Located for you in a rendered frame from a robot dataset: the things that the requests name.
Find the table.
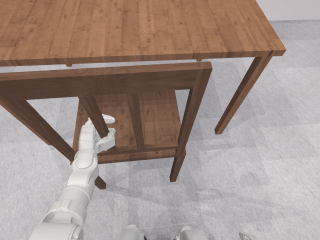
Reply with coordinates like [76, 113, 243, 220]
[0, 0, 286, 146]

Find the robot left upper arm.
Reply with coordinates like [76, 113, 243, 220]
[30, 222, 84, 240]

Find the left robot forearm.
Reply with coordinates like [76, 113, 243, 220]
[27, 148, 99, 240]

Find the chair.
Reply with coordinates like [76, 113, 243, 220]
[0, 61, 213, 190]

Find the robot thigh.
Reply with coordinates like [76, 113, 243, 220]
[175, 229, 207, 240]
[114, 228, 144, 240]

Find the left robot thigh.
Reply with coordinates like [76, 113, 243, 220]
[114, 228, 144, 240]

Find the left robot hand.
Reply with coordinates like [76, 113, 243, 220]
[78, 114, 116, 154]

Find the right robot thigh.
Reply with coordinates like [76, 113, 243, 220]
[175, 229, 207, 240]

